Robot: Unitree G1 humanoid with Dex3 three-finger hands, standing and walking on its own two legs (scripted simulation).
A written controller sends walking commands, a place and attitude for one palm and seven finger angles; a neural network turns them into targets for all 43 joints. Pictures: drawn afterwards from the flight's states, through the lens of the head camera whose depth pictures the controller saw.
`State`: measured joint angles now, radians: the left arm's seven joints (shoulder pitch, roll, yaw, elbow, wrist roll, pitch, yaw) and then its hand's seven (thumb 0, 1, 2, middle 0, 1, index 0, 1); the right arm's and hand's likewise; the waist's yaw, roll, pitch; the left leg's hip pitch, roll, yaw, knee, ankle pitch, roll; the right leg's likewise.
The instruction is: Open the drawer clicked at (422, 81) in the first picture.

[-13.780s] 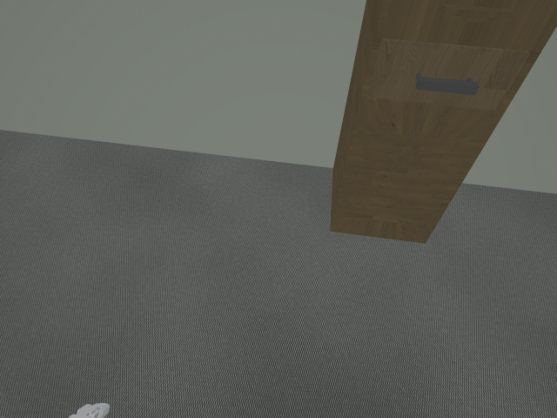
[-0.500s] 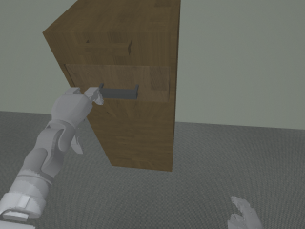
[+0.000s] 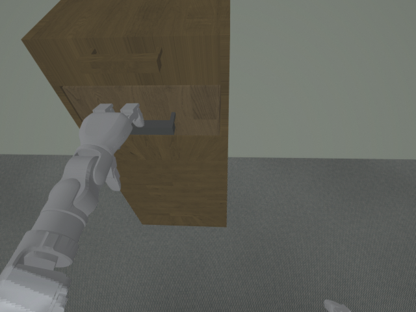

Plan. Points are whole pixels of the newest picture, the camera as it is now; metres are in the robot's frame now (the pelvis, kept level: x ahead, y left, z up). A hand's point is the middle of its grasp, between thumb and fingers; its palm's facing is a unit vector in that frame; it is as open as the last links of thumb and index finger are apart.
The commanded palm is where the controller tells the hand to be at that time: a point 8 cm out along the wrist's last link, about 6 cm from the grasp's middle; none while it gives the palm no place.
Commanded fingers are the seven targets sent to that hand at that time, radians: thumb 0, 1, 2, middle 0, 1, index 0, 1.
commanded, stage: move the hooked fingers above the handle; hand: left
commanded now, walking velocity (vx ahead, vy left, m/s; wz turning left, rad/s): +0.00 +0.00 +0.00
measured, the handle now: (144, 121) +0.55 +0.22 +0.01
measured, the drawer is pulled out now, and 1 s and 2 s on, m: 0.00 0.00 0.00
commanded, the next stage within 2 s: lower the fingers behind the handle in 1.72 s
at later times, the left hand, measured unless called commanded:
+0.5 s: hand (131, 130) +0.46 +0.21 +0.07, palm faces -0.04 -0.01 -1.00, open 13.9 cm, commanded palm +0.45 +0.22 +0.13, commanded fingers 0.00 -0.50 0.30 -0.30 -1.20 -0.30 -1.20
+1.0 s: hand (132, 126) +0.48 +0.22 +0.07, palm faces -0.02 -0.01 -1.00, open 13.9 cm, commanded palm +0.47 +0.22 +0.13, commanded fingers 0.00 -0.50 0.30 -0.30 -1.20 -0.30 -1.20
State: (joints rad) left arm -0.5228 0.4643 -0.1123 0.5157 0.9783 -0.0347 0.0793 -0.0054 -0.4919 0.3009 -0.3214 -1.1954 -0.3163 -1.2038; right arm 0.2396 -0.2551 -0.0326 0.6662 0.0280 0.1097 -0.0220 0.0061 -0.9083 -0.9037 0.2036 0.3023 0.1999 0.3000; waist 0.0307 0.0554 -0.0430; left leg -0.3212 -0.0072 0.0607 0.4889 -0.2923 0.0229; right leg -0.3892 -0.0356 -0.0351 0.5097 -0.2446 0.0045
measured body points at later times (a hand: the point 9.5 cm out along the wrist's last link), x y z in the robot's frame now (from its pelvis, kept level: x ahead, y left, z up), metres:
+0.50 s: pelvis +0.00 -0.01 -0.01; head +0.07 -0.02 +0.44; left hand +0.46 +0.21 +0.12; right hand +0.07 -0.28 -0.14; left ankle -0.03 +0.10 -0.74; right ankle +0.00 -0.12 -0.74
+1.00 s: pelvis +0.00 +0.00 -0.01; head +0.07 -0.01 +0.43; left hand +0.48 +0.22 +0.12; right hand +0.01 -0.27 -0.15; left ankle -0.03 +0.10 -0.74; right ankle +0.00 -0.12 -0.74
